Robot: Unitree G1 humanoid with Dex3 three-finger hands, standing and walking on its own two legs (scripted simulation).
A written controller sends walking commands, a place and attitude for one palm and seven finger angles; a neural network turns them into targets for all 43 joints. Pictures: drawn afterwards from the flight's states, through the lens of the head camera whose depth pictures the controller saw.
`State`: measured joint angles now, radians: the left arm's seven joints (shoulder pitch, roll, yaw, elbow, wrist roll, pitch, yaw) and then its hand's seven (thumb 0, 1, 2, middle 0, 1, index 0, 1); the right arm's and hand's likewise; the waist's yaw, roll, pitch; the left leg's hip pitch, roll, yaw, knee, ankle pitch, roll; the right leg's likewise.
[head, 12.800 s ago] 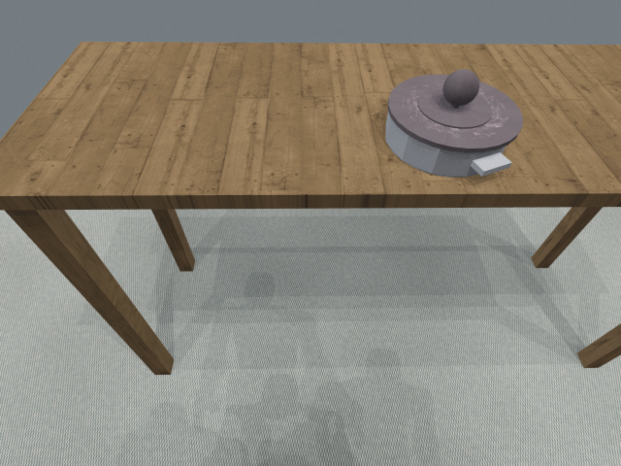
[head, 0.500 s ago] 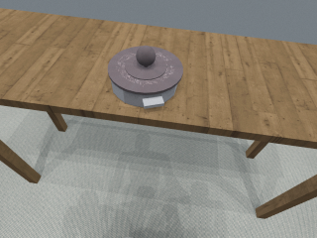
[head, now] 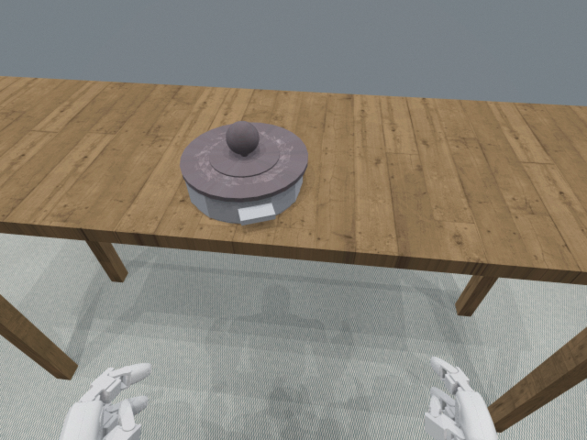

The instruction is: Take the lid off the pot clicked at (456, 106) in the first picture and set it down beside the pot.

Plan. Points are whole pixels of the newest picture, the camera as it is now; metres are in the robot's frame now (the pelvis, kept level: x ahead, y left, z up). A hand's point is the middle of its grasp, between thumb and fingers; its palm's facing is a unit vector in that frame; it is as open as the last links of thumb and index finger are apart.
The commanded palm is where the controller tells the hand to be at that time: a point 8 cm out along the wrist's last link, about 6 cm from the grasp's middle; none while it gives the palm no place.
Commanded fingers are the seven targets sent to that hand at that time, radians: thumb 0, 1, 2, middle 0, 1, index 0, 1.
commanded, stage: lift the closed hand beside the body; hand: left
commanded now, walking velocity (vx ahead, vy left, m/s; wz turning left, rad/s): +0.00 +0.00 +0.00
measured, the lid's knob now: (242, 137) +0.52 +0.11 +0.17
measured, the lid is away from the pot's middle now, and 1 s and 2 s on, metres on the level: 0.00 0.00 0.00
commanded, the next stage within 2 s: raise the hand higher, near the body in 0.32 s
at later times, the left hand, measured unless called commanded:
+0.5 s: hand (85, 393) +0.15 +0.22 +0.11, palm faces +0.34 -0.81 -0.48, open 3.1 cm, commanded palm +0.08 +0.25 +0.15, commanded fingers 0.00 0.90 0.90 -1.30 -1.50 -1.30 -1.50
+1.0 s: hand (62, 341) +0.17 +0.22 +0.18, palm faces +0.38 -0.81 -0.45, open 3.1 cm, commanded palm +0.11 +0.25 +0.21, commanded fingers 0.00 0.90 0.90 -1.30 -1.50 -1.30 -1.50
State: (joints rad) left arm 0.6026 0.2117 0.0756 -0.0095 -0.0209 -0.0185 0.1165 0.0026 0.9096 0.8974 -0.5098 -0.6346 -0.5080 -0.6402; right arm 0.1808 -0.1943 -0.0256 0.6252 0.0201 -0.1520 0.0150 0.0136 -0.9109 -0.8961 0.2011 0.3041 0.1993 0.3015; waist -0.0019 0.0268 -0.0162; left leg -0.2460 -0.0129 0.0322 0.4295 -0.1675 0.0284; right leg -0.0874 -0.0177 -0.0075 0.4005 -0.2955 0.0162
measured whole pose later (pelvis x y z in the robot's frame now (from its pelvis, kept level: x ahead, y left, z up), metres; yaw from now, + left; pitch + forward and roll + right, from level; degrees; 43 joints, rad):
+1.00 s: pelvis +0.00 -0.02 +0.00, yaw +0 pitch -5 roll -1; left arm 0.62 0.36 0.33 -0.57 -0.05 -0.16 0.09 0.01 0.89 0.90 -1.31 -1.50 -1.30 -1.50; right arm 0.17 -0.22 -0.02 0.61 -0.01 -0.16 -0.04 0.02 -0.91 -0.90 0.20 0.30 0.20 0.30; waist 0.08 0.05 0.04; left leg -0.14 0.02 0.03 0.39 -0.17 0.00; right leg 0.05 0.02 -0.01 0.29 -0.25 -0.01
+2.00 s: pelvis -0.07 +0.00 +0.00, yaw +2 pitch -5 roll -2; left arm -0.17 0.79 0.07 -0.23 0.65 0.08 -0.52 0.00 0.01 1.45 -1.07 -0.56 -1.07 -0.56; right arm 0.07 -0.30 0.05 0.58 0.05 0.02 -0.01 0.01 -0.91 -0.90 0.20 0.30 0.20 0.30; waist 0.11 0.14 0.02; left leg -0.26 0.00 -0.02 0.39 -0.05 0.03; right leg -0.10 0.01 -0.06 0.39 -0.20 0.01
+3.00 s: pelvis -0.07 +0.00 -0.01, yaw +4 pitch -3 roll -1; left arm -0.83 0.64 -0.24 0.28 0.79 0.21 -0.59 0.00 -0.41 1.66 -0.86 -0.08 -0.86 -0.09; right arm 0.13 -0.27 0.05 0.61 0.08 0.02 0.02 0.01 -0.91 -0.90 0.20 0.30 0.20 0.30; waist 0.05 0.10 -0.01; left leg -0.33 -0.04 -0.03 0.43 -0.05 0.04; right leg -0.20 0.02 0.03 0.50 -0.26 0.01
